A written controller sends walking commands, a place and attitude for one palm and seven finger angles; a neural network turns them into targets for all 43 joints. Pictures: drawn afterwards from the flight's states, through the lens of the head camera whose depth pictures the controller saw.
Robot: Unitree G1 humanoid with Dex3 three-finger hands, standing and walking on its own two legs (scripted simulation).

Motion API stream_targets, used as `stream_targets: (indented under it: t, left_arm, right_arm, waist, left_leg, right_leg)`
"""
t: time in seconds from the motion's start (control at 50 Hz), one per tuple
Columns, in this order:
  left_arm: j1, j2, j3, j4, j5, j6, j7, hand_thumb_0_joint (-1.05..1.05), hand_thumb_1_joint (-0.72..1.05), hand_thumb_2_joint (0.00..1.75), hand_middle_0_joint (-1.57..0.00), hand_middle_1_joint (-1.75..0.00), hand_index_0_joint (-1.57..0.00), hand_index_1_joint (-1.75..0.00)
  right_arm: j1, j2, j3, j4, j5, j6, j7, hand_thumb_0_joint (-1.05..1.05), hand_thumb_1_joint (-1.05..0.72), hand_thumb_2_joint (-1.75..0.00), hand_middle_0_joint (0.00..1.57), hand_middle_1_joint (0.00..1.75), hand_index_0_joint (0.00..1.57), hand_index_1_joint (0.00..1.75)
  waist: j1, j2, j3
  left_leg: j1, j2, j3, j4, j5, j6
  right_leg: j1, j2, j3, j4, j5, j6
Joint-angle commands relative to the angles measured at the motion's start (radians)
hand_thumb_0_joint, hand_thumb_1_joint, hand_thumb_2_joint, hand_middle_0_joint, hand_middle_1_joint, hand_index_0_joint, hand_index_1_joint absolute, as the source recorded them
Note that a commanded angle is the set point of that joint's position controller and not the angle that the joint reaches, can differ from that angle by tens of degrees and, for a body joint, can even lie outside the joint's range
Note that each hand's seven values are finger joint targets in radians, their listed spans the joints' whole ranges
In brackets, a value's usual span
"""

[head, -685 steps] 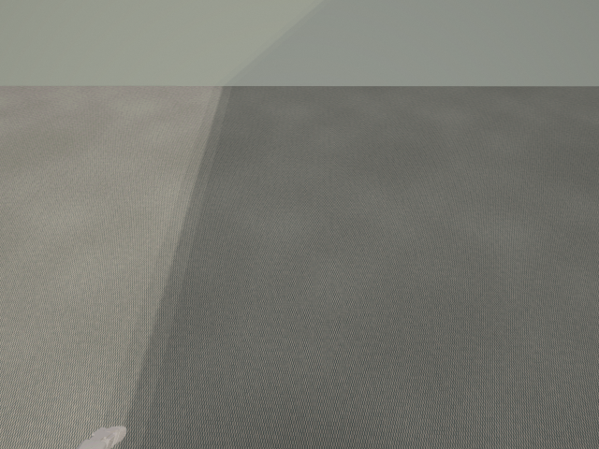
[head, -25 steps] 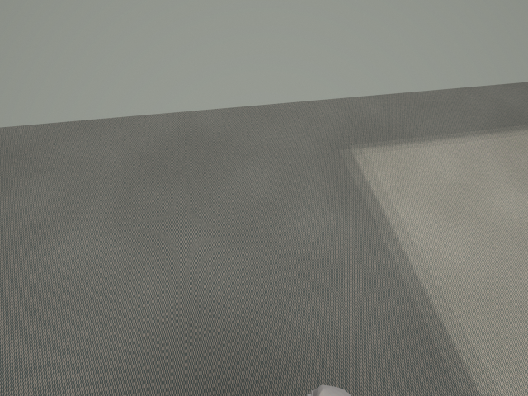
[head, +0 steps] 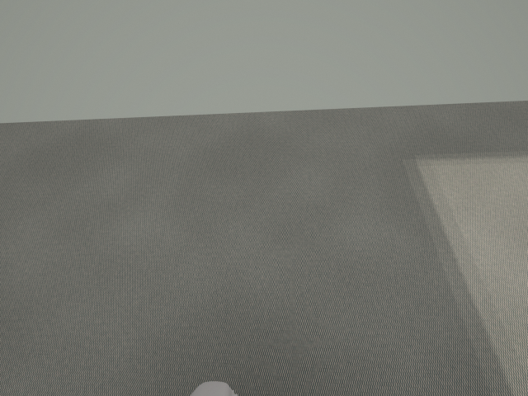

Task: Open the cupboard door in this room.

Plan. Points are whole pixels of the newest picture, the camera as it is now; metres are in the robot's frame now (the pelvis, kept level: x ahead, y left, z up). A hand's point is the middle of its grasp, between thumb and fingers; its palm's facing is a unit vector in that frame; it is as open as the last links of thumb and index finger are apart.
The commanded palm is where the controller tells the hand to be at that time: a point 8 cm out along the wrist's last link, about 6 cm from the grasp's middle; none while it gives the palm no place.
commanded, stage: turn or walk to find it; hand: left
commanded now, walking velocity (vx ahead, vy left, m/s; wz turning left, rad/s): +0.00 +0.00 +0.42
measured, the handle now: out of the picture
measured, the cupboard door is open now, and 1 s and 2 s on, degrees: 0 0 0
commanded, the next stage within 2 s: none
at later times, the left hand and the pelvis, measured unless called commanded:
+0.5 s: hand out of the picture -0.02 +0.28 -0.17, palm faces +0.25 -0.94 -0.23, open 7.4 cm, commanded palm none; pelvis -0.03 +0.06 +0.01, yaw +12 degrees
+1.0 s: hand out of the picture -0.05 +0.18 -0.14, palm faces +0.41 -0.87 -0.28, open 7.4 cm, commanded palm none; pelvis -0.05 -0.02 +0.00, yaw +25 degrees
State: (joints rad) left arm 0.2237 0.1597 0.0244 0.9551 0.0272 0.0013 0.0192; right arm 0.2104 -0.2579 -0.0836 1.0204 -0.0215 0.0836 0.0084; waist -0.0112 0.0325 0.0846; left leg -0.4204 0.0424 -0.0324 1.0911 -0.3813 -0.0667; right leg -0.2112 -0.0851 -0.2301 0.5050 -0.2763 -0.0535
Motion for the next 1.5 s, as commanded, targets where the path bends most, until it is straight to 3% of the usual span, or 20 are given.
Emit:
stream_targets:
  t: [0.0, 0.1, 0.16, 0.2, 0.22, 0.24, 0.34, 0.6, 0.72, 0.76, 0.78, 0.8, 0.82, 0.88, 1.22, 1.3, 1.32, 1.34, 1.36, 1.48]
  left_arm:
    - [0.078, 0.233, 0.062, -0.033, 0.003, -0.013, 0.018, 0.0, 0.9, 0.9, -0.2, -0.3, -0.2, -0.3]
    - [0.072, 0.258, 0.073, -0.016, 0.006, -0.004, 0.014, 0.0, 0.9, 0.9, -0.2, -0.3, -0.2, -0.3]
    - [0.039, 0.247, 0.071, -0.012, -0.008, 0.007, 0.009, 0.0, 0.9, 0.9, -0.2, -0.3, -0.2, -0.3]
    - [0.016, 0.142, 0.046, -0.065, -0.017, 0.023, 0.004, 0.0, 0.9, 0.9, -0.2, -0.3, -0.2, -0.3]
    - [-0.033, 0.165, 0.045, -0.074, -0.009, 0.037, 0.009, 0.0, 0.9, 0.9, -0.2, -0.3, -0.2, -0.3]
    - [-0.064, 0.161, 0.048, -0.058, -0.005, 0.049, 0.011, 0.0, 0.9, 0.9, -0.2, -0.3, -0.2, -0.3]
    - [0.006, 0.17, 0.057, -0.008, -0.007, 0.038, -0.007, 0.0, 0.9, 0.9, -0.2, -0.3, -0.2, -0.3]
    - [-0.125, 0.142, 0.048, -0.076, -0.015, 0.036, 0.004, 0.0, 0.9, 0.9, -0.2, -0.3, -0.2, -0.3]
    - [-0.034, 0.139, 0.048, -0.062, -0.026, 0.02, 0.009, 0.0, 0.9, 0.9, -0.2, -0.3, -0.2, -0.3]
    - [0.045, 0.191, 0.06, -0.044, -0.018, 0.004, 0.017, 0.0, 0.9, 0.9, -0.2, -0.3, -0.2, -0.3]
    - [0.054, 0.281, 0.077, -0.047, -0.002, -0.007, 0.023, 0.0, 0.9, 0.9, -0.2, -0.3, -0.2, -0.3]
    - [0.039, 0.291, 0.072, -0.066, -0.009, -0.002, 0.022, 0.0, 0.9, 0.9, -0.2, -0.3, -0.2, -0.3]
    - [-0.021, 0.25, 0.071, -0.08, -0.011, -0.002, 0.024, 0.0, 0.9, 0.9, -0.2, -0.3, -0.2, -0.3]
    - [-0.111, 0.176, 0.049, -0.097, -0.015, -0.01, 0.02, 0.0, 0.9, 0.9, -0.2, -0.3, -0.2, -0.3]
    - [0.112, 0.249, 0.072, -0.002, 0.006, -0.008, 0.013, 0.0, 0.9, 0.9, -0.2, -0.3, -0.2, -0.3]
    - [0.057, 0.244, 0.074, 0.0, -0.007, 0.003, 0.011, 0.0, 0.9, 0.9, -0.2, -0.3, -0.2, -0.3]
    - [0.071, 0.207, 0.067, -0.015, -0.015, 0.011, 0.008, 0.0, 0.9, 0.9, -0.2, -0.3, -0.2, -0.3]
    - [0.05, 0.144, 0.045, -0.048, -0.018, 0.018, 0.004, 0.0, 0.9, 0.9, -0.2, -0.3, -0.2, -0.3]
    - [0.003, 0.162, 0.043, -0.056, -0.01, 0.032, 0.01, 0.0, 0.9, 0.9, -0.2, -0.3, -0.2, -0.3]
    - [0.016, 0.173, 0.056, -0.008, -0.011, 0.033, -0.007, 0.0, 0.9, 0.9, -0.2, -0.3, -0.2, -0.3]
  right_arm:
    - [-0.079, -0.033, 0.008, -0.087, 0.007, -0.031, 0.001, 0.0, -0.9, -0.9, 0.2, 0.3, 0.2, 0.3]
    - [-0.067, -0.023, 0.018, -0.094, 0.015, -0.05, -0.003, 0.0, -0.9, -0.9, 0.2, 0.3, 0.2, 0.3]
    - [0.012, -0.05, 0.013, -0.076, 0.011, -0.063, -0.002, 0.0, -0.9, -0.9, 0.2, 0.3, 0.2, 0.3]
    - [0.066, -0.203, -0.019, -0.081, 0.002, -0.072, -0.011, 0.0, -0.9, -0.9, 0.2, 0.3, 0.2, 0.3]
    - [0.076, -0.216, -0.02, -0.069, 0.0, -0.062, -0.016, 0.0, -0.9, -0.9, 0.2, 0.3, 0.2, 0.3]
    - [0.05, -0.181, -0.011, -0.066, -0.003, -0.067, -0.031, 0.0, -0.9, -0.9, 0.2, 0.3, 0.2, 0.3]
    - [-0.037, -0.134, 0.006, -0.098, 0.007, -0.081, -0.037, 0.0, -0.9, -0.9, 0.2, 0.3, 0.2, 0.3]
    - [0.058, -0.13, -0.016, -0.084, -0.005, -0.074, -0.032, 0.0, -0.9, -0.9, 0.2, 0.3, 0.2, 0.3]
    - [0.029, -0.13, -0.023, -0.099, -0.004, -0.065, -0.026, 0.0, -0.9, -0.9, 0.2, 0.3, 0.2, 0.3]
    - [0.024, -0.082, -0.02, -0.107, 0.009, -0.065, -0.019, 0.0, -0.9, -0.9, 0.2, 0.3, 0.2, 0.3]
    - [0.034, -0.018, -0.01, -0.127, 0.016, -0.066, -0.015, 0.0, -0.9, -0.9, 0.2, 0.3, 0.2, 0.3]
    - [-0.003, -0.059, -0.022, -0.136, 0.003, -0.058, -0.018, 0.0, -0.9, -0.9, 0.2, 0.3, 0.2, 0.3]
    - [0.005, -0.066, -0.028, -0.123, -0.003, -0.045, -0.015, 0.0, -0.9, -0.9, 0.2, 0.3, 0.2, 0.3]
    - [0.072, -0.053, -0.031, -0.063, -0.005, -0.024, 0.0, 0.0, -0.9, -0.9, 0.2, 0.3, 0.2, 0.3]
    - [-0.106, -0.026, 0.016, -0.102, 0.016, -0.046, -0.006, 0.0, -0.9, -0.9, 0.2, 0.3, 0.2, 0.3]
    - [-0.018, -0.056, 0.013, -0.086, 0.014, -0.065, -0.006, 0.0, -0.9, -0.9, 0.2, 0.3, 0.2, 0.3]
    - [0.008, -0.128, -0.001, -0.084, 0.009, -0.077, -0.006, 0.0, -0.9, -0.9, 0.2, 0.3, 0.2, 0.3]
    - [0.038, -0.217, -0.022, -0.084, 0.005, -0.075, -0.013, 0.0, -0.9, -0.9, 0.2, 0.3, 0.2, 0.3]
    - [0.059, -0.231, -0.023, -0.068, 0.005, -0.061, -0.017, 0.0, -0.9, -0.9, 0.2, 0.3, 0.2, 0.3]
    - [-0.062, -0.137, 0.007, -0.104, 0.007, -0.077, -0.037, 0.0, -0.9, -0.9, 0.2, 0.3, 0.2, 0.3]
  waist:
    - [0.059, -0.191, -0.078]
    - [0.055, -0.211, -0.123]
    - [-0.002, -0.134, -0.148]
    - [-0.038, 0.32, -0.115]
    - [-0.051, 0.212, -0.096]
    - [-0.045, 0.234, -0.057]
    - [0.016, 0.084, -0.07]
    - [-0.031, 0.109, -0.089]
    - [0.012, 0.098, -0.137]
    - [0.049, -0.03, -0.17]
    - [0.053, -0.292, -0.162]
    - [0.062, -0.283, -0.115]
    - [0.03, -0.201, -0.071]
    - [-0.035, -0.151, -0.006]
    - [0.068, -0.235, -0.118]
    - [0.0, -0.174, -0.158]
    - [-0.016, 0.016, -0.189]
    - [-0.035, 0.277, -0.16]
    - [-0.052, 0.197, -0.145]
    - [0.015, 0.099, -0.066]
  left_leg:
    - [-0.045, 0.005, 0.049, -0.161, -0.078, -0.002]
    - [0.06, -0.003, 0.106, -0.376, -0.078, 0.023]
    - [0.278, 0.004, 0.113, -0.646, 0.169, 0.044]
    - [0.404, 0.344, -0.34, -0.8, 0.579, 0.197]
    - [0.317, 0.387, -0.305, -0.8, 0.561, 0.257]
    - [0.257, 0.319, -0.278, -0.822, 0.528, 0.228]
    - [0.32, 0.186, -0.141, -0.781, 0.571, 0.193]
    - [0.302, 0.192, -0.316, -0.769, 0.505, 0.256]
    - [0.161, 0.132, -0.355, -0.713, 0.46, 0.22]
    - [-0.009, 0.038, -0.277, -0.589, 0.256, 0.134]
    - [-0.18, -0.105, -0.089, -0.375, -0.037, 0.054]
    - [-0.16, -0.109, -0.061, -0.172, -0.194, 0.044]
    - [-0.152, -0.078, -0.094, -0.04, -0.146, 0.045]
    - [-0.134, -0.046, -0.062, 0.122, 0.004, 0.027]
    - [0.023, -0.022, 0.084, -0.339, -0.099, 0.016]
    - [0.284, -0.011, 0.099, -0.684, 0.177, 0.041]
    - [0.434, 0.119, -0.067, -0.757, 0.343, 0.087]
    - [0.499, 0.34, -0.332, -0.764, 0.713, 0.195]
    - [0.403, 0.381, -0.28, -0.753, 0.723, 0.258]
    - [0.333, 0.188, -0.131, -0.748, 0.697, 0.21]
  right_leg:
    - [0.144, -0.284, 0.202, -0.166, 0.403, -0.088]
    - [0.149, -0.304, 0.173, -0.102, 0.446, -0.092]
    - [0.011, -0.265, 0.083, 0.024, 0.293, 0.003]
    - [-0.34, -0.052, 0.036, 0.383, -0.347, 0.126]
    - [-0.304, -0.047, 0.128, 0.502, -0.365, 0.113]
    - [-0.31, -0.054, 0.191, 0.538, -0.304, 0.114]
    - [-0.34, -0.021, 0.205, 0.641, -0.1, 0.137]
    - [-0.256, 0.014, 0.225, 0.4, -0.179, 0.142]
    - [0.004, 0.064, 0.201, 0.07, -0.057, 0.11]
    - [0.233, -0.045, 0.282, -0.183, 0.058, 0.084]
    - [0.305, -0.298, 0.539, -0.243, 0.085, -0.006]
    - [0.129, -0.404, 0.584, -0.246, 0.177, -0.092]
    - [0.045, -0.357, 0.496, -0.254, 0.143, -0.11]
    - [-0.039, -0.22, 0.327, -0.236, 0.153, -0.041]
    - [0.191, -0.285, 0.214, -0.094, 0.563, -0.103]
    - [0.049, -0.25, 0.124, 0.042, 0.399, -0.005]
    - [-0.111, -0.167, 0.06, 0.203, 0.186, 0.058]
    - [-0.344, -0.044, 0.051, 0.387, -0.336, 0.126]
    - [-0.303, -0.044, 0.14, 0.495, -0.376, 0.113]
    - [-0.323, -0.023, 0.197, 0.618, -0.133, 0.135]
